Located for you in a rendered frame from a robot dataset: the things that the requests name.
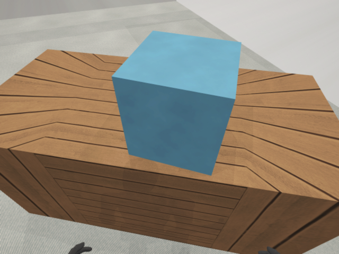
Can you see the left robot hand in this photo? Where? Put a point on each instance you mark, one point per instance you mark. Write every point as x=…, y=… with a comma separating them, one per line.
x=79, y=248

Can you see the pedestal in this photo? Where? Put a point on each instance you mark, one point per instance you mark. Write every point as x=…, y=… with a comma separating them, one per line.
x=275, y=183

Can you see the carton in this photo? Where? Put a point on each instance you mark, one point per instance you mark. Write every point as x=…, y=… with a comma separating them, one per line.
x=175, y=95

